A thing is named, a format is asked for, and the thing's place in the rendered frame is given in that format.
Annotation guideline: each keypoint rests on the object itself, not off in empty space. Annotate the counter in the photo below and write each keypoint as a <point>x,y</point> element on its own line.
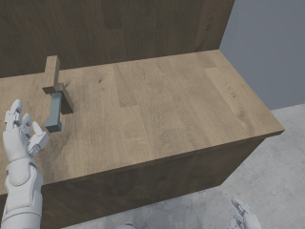
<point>150,108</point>

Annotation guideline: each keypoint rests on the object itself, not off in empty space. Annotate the robot left hand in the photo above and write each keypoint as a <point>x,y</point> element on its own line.
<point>17,140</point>

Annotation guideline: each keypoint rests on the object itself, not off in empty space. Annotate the robot left forearm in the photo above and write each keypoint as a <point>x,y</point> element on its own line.
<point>23,208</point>

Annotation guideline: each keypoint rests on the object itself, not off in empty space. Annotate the tap lever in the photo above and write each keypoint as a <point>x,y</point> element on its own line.
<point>53,123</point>

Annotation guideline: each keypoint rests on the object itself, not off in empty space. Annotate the robot right hand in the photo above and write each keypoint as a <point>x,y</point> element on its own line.
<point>249,220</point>

